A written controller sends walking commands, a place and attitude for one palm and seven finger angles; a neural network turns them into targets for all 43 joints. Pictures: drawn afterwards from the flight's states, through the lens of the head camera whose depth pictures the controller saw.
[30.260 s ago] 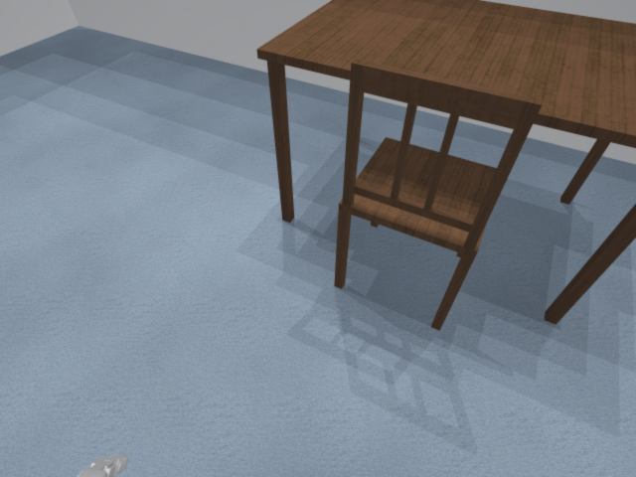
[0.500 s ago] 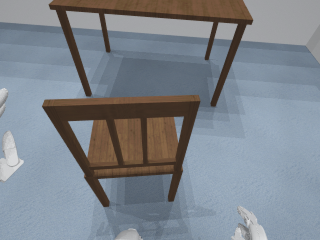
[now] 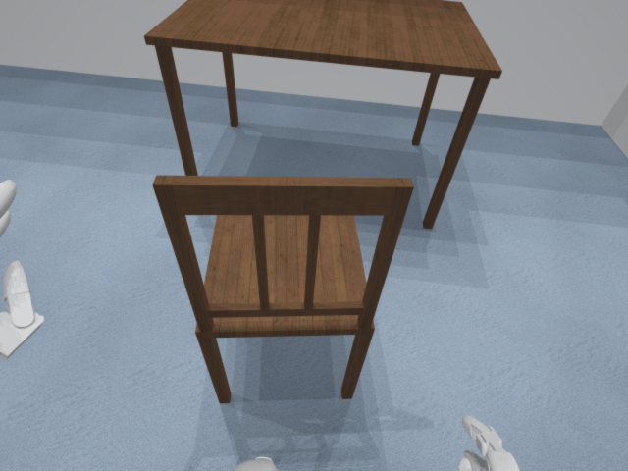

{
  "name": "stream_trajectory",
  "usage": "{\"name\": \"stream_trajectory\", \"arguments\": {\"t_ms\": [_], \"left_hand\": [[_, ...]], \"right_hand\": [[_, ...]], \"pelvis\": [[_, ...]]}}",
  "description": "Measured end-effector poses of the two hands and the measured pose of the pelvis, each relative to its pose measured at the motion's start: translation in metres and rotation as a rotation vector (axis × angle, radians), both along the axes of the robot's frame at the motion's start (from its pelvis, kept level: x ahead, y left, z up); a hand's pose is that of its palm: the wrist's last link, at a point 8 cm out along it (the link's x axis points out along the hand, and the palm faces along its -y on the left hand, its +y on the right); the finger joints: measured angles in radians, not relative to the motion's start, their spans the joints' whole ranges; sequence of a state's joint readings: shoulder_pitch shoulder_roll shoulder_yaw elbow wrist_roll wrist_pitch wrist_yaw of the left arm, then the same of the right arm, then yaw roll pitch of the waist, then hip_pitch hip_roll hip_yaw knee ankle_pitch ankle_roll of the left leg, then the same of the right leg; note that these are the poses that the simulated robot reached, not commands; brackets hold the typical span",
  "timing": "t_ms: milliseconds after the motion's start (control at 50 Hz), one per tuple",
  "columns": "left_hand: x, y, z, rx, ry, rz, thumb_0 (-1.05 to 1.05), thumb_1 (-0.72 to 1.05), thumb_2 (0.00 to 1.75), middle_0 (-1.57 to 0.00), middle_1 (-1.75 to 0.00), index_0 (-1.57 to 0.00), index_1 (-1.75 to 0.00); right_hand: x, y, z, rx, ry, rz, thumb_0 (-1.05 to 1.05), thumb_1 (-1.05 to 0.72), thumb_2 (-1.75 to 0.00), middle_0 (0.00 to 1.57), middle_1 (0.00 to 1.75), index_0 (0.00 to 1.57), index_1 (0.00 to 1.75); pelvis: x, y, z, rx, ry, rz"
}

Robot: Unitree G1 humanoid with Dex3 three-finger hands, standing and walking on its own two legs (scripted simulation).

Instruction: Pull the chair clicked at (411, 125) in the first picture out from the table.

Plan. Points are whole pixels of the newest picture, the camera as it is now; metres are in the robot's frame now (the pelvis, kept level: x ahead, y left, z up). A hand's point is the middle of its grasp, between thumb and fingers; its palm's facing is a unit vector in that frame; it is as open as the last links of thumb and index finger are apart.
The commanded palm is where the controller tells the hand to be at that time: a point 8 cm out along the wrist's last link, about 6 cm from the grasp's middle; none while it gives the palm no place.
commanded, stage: stop stepping back and stand still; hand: left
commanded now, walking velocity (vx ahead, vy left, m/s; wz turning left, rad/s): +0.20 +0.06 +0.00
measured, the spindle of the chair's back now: (261, 265) +0.49 +0.14 -0.09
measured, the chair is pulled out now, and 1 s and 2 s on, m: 0.65 0.65 0.65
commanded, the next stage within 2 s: let the arm hang, fingers relaxed in 0.66 s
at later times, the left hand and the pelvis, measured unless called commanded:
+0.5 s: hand (17, 338) +0.18 +0.29 +0.16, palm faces +0.38 -0.81 -0.45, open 7.4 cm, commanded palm +0.13 +0.32 +0.19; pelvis -0.02 +0.03 +0.00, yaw -3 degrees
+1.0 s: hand out of the picture +0.09 +0.20 -0.15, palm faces -0.01 -0.98 -0.20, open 7.4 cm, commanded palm none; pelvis -0.01 +0.02 +0.00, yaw +0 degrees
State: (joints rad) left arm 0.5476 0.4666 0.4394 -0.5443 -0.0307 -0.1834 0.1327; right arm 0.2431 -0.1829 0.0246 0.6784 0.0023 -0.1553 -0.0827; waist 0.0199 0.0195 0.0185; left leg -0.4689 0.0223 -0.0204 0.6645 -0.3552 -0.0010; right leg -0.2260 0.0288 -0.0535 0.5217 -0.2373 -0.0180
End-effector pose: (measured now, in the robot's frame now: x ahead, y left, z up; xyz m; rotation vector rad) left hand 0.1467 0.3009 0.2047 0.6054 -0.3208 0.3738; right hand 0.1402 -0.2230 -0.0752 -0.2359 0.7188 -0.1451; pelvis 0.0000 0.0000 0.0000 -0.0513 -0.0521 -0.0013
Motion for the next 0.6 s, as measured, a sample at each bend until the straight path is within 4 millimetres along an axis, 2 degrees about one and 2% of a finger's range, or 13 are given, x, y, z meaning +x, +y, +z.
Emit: {"name": "stream_trajectory", "arguments": {"t_ms": [60, 160, 260, 360, 460, 520, 600], "left_hand": [[-0.007, 0.011, -0.013, -0.059, 0.002, 0.027, 0.01, 0.89, 0.89, -0.21, -0.3, -0.21, -0.31], [0.0, 0.026, -0.031, -0.142, 0.009, 0.059, 0.01, 0.89, 0.89, -0.21, -0.3, -0.21, -0.31], [-0.001, 0.017, -0.017, -0.085, 0.057, 0.002, 0.01, 0.89, 0.89, -0.21, -0.3, -0.21, -0.3], [-0.011, 0.011, -0.004, -0.004, 0.06, -0.055, 0.01, 0.89, 0.89, -0.21, -0.3, -0.21, -0.31], [-0.009, 0.021, -0.017, -0.064, 0.068, -0.031, 0.01, 0.89, 0.89, -0.21, -0.3, -0.21, -0.31], [-0.002, 0.025, -0.026, -0.102, 0.09, -0.009, 0.01, 0.89, 0.89, -0.21, -0.3, -0.21, -0.31], [0.0, 0.021, -0.023, -0.082, 0.119, -0.011, 0.01, 0.89, 0.89, -0.21, -0.3, -0.21, -0.31]], "right_hand": [[-0.008, 0.0, -0.006, -0.019, 0.023, -0.011, 0.01, -0.9, -0.9, 0.2, 0.3, 0.2, 0.3], [-0.022, 0.008, -0.002, -0.034, 0.007, -0.048, 0.01, -0.9, -0.9, 0.2, 0.3, 0.2, 0.3], [-0.034, 0.021, 0.01, 0.022, -0.016, -0.061, 0.01, -0.9, -0.9, 0.2, 0.3, 0.2, 0.3], [-0.04, 0.021, 0.003, 0.023, 0.01, -0.041, 0.01, -0.9, -0.9, 0.2, 0.3, 0.2, 0.3], [-0.049, 0.011, -0.002, -0.005, 0.026, -0.089, 0.01, -0.9, -0.9, 0.2, 0.3, 0.2, 0.3], [-0.051, 0.007, 0.002, -0.013, 0.02, -0.12, 0.01, -0.9, -0.9, 0.2, 0.3, 0.2, 0.3], [-0.049, 0.008, 0.01, -0.01, -0.004, -0.117, 0.01, -0.9, -0.9, 0.2, 0.3, 0.2, 0.3]], "pelvis": [[-0.003, 0.009, -0.005, -0.001, 0.003, -0.019], [-0.015, 0.02, -0.005, 0.016, -0.014, -0.026], [-0.02, 0.019, 0.008, 0.016, 0.019, -0.015], [-0.029, 0.019, 0.006, 0.012, 0.029, -0.035], [-0.026, 0.027, 0.002, 0.003, 0.006, -0.05], [-0.024, 0.029, 0.005, 0.019, 0.001, -0.053], [-0.026, 0.027, 0.011, 0.031, 0.016, -0.042]]}}
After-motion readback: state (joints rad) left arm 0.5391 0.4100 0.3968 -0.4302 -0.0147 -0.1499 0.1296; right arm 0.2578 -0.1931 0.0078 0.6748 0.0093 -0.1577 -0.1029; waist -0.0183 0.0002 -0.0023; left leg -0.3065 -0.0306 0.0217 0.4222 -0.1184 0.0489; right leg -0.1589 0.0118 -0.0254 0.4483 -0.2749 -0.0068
